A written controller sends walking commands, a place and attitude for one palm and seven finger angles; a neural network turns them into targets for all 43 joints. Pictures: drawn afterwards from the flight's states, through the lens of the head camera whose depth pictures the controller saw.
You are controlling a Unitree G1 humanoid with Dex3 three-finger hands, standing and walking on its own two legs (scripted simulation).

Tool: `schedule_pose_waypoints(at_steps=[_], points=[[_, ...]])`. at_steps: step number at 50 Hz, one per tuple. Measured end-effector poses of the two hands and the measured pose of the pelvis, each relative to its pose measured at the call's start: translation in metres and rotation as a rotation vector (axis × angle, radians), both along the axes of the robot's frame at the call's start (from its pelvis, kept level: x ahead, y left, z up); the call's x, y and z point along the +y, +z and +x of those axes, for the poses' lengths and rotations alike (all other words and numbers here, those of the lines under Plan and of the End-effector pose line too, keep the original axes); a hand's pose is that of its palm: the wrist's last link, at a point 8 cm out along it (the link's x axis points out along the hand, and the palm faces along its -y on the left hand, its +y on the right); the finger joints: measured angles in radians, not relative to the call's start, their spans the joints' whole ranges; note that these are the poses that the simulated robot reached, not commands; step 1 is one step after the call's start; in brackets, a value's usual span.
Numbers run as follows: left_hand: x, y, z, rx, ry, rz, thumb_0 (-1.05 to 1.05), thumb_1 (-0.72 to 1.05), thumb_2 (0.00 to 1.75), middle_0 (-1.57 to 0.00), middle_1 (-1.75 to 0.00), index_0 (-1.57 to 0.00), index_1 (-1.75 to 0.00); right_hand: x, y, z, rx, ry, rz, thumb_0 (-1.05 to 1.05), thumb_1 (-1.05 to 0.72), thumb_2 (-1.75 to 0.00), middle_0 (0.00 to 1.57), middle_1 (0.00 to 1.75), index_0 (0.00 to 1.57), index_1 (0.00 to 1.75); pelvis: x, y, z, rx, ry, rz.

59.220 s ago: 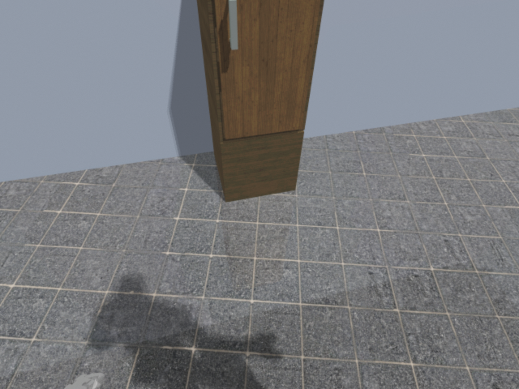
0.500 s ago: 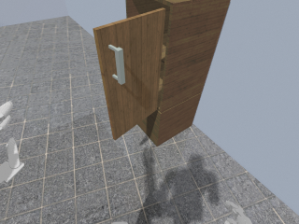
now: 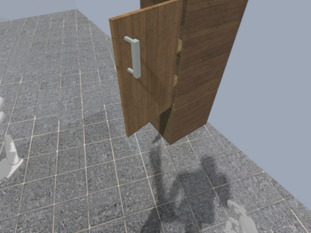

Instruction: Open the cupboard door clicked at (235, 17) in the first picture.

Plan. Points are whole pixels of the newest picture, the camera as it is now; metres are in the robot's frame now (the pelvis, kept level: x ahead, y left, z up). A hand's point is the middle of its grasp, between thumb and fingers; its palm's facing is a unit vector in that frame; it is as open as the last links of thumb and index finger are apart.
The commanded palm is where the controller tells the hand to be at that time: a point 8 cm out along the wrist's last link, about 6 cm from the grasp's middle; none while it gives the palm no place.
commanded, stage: let the arm hang, fingers relaxed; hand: left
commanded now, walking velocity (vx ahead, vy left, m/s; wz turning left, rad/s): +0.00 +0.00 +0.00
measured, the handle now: (132, 57) +0.65 +0.13 +0.13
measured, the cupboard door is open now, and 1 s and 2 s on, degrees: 100 100 100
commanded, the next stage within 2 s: look to check the result in 1.18 s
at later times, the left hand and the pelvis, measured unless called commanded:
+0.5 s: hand out of the picture +0.01 +0.19 -0.17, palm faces +0.13 -0.97 -0.19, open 7.0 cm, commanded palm none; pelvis -0.01 +0.00 +0.00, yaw +6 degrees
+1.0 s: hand out of the picture +0.00 +0.23 -0.14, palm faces +0.08 -0.95 -0.29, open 7.4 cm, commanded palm none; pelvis -0.02 +0.01 +0.02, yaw +4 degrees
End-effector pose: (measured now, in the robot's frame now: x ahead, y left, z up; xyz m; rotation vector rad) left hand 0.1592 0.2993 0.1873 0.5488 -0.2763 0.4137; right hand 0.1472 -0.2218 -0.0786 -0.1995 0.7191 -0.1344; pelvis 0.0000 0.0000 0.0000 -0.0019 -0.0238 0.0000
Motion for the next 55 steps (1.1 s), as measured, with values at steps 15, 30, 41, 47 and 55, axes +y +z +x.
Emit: schedule_pose_waypoints(at_steps=[15,30,41,47,55], points=[[-0.045,-0.271,-0.038,1.137,0.061,-0.459,0.01,0.91,0.90,-0.20,-0.30,-0.19,-0.30,-0.020,-0.052,-0.042,0.333,-0.002,0.019,0.01,-0.90,-0.89,0.20,0.30,0.20,0.30,0.005,-0.005,-0.002,0.030,0.057,0.026],[-0.044,-0.317,-0.201,1.535,0.310,-0.687,-0.01,0.94,0.90,-0.21,-0.30,-0.20,-0.30,0.001,-0.048,-0.121,0.619,0.003,-0.006,0.01,-0.91,-0.89,0.20,0.30,0.20,0.30,0.010,0.011,-0.018,-0.003,0.093,-0.013],[-0.024,-0.298,-0.209,1.537,0.361,-0.614,0.00,0.91,0.90,-0.20,-0.30,-0.20,-0.30,0.004,-0.058,-0.125,0.599,-0.012,0.050,0.01,-0.91,-0.89,0.20,0.30,0.20,0.30,0.012,0.016,-0.023,-0.014,0.077,0.004],[-0.025,-0.297,-0.184,1.491,0.321,-0.593,0.00,0.91,0.90,-0.20,-0.30,-0.20,-0.30,-0.012,-0.056,-0.130,0.606,-0.032,0.026,0.01,-0.91,-0.89,0.20,0.30,0.20,0.30,0.009,0.016,-0.024,-0.018,0.072,0.007],[-0.029,-0.296,-0.148,1.441,0.263,-0.573,0.00,0.91,0.90,-0.20,-0.30,-0.20,-0.30,-0.034,-0.049,-0.134,0.621,-0.057,-0.015,0.01,-0.91,-0.89,0.20,0.30,0.20,0.30,0.004,0.017,-0.022,-0.017,0.070,0.009]])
